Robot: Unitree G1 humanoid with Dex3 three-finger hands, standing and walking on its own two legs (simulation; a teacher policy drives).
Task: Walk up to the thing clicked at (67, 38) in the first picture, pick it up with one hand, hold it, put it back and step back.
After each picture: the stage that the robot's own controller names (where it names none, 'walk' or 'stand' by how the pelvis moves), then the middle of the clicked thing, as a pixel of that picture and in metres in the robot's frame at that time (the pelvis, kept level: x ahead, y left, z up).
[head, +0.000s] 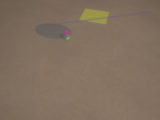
stand; (66, 35) +1.63 +0.20 -0.72
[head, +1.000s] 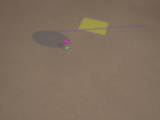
walk; (65, 45) +1.51 +0.14 -0.71
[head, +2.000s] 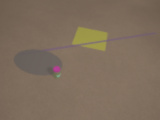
walk; (56, 72) +0.97 +0.19 -0.72
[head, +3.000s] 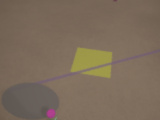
walk; (51, 116) +0.55 +0.22 -0.71
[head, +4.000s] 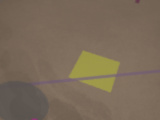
walk; out of the picture +0.41 +0.33 -0.68
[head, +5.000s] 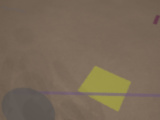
stand; out of the picture +0.42 +0.30 -0.71
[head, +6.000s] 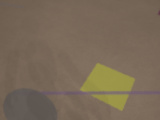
stand; out of the picture +0.36 +0.31 -0.72
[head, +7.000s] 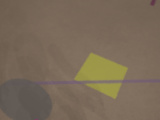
stand; out of the picture +0.39 +0.31 -0.71
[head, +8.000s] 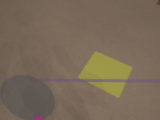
stand; out of the picture +0.40 +0.31 -0.69
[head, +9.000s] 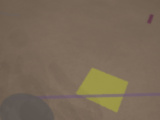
stand; out of the picture +0.40 +0.31 -0.72
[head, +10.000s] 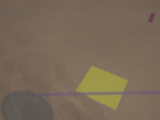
stand; out of the picture +0.43 +0.32 -0.72
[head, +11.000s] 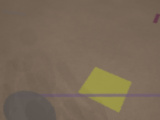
stand; out of the picture +0.41 +0.32 -0.73
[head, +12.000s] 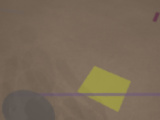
go down; out of the picture +0.41 +0.32 -0.73
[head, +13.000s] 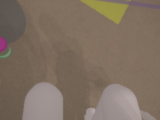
go down; (1, 48) +0.49 +0.34 -0.33
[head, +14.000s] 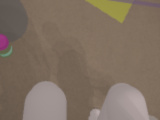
approach; (2, 46) +0.49 +0.34 -0.29
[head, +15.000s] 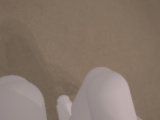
close in; out of the picture +0.47 +0.38 -0.23
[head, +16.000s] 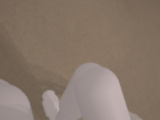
close; out of the picture +0.45 +0.40 -0.23
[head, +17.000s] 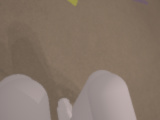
lift; out of the picture +0.45 +0.37 -0.25
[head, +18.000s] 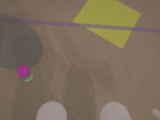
approach; (25, 74) +0.48 +0.30 -0.44
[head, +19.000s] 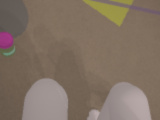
go down; (6, 45) +0.49 +0.32 -0.27
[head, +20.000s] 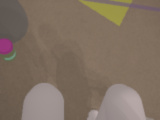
go down; (6, 50) +0.49 +0.32 -0.30
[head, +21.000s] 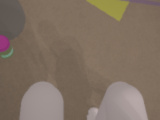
go down; (3, 47) +0.49 +0.32 -0.30
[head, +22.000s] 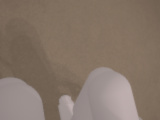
close in; out of the picture +0.46 +0.36 -0.24
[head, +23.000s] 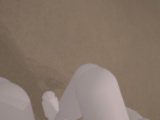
lift; out of the picture +0.46 +0.39 -0.24
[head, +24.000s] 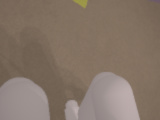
lift; out of the picture +0.46 +0.36 -0.25
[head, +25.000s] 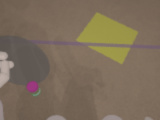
lift; (34, 89) +0.48 +0.29 -0.51
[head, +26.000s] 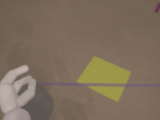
hold; out of the picture +0.42 +0.29 -0.67
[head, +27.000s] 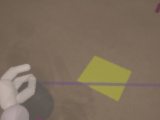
hold; out of the picture +0.43 +0.29 -0.67
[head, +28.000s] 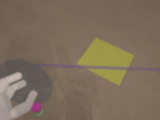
hold; (37, 109) +0.46 +0.29 -0.60
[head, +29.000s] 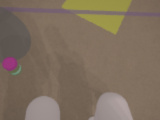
crouch; (12, 66) +0.49 +0.31 -0.39
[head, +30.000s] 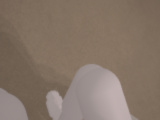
lower; out of the picture +0.47 +0.38 -0.24
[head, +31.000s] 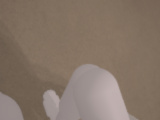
lower; out of the picture +0.46 +0.39 -0.24
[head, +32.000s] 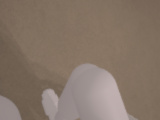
lower; out of the picture +0.47 +0.39 -0.24
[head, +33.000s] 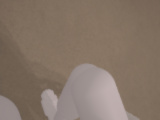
lower; out of the picture +0.47 +0.39 -0.24
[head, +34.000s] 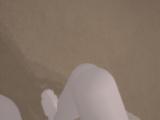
rest; out of the picture +0.46 +0.39 -0.24
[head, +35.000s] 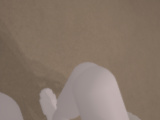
open; out of the picture +0.46 +0.38 -0.25
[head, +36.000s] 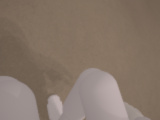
withdraw; out of the picture +0.47 +0.37 -0.27
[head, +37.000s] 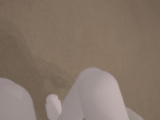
stand; out of the picture +0.47 +0.37 -0.26
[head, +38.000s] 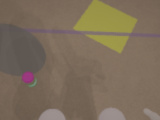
walk; (29, 79) +0.49 +0.29 -0.49
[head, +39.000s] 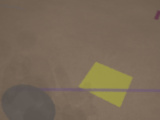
stand; out of the picture +0.44 +0.28 -0.67
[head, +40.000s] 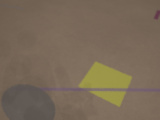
stand; out of the picture +0.44 +0.28 -0.67
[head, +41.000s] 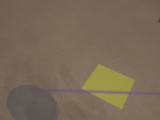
stand; out of the picture +0.44 +0.28 -0.70
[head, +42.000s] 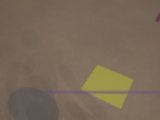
stand; out of the picture +0.45 +0.29 -0.72
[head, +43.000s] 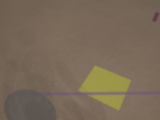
stand; out of the picture +0.41 +0.30 -0.73
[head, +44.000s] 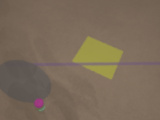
walk; (39, 105) +0.48 +0.26 -0.71
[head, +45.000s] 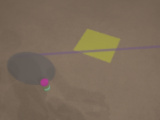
walk; (45, 85) +0.72 +0.34 -0.69
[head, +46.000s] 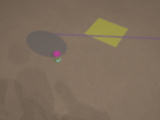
stand; (57, 57) +1.05 +0.26 -0.70
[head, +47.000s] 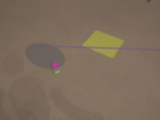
stand; (56, 68) +1.04 +0.27 -0.72
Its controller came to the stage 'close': yes
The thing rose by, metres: 0.01
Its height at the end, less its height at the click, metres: +0.00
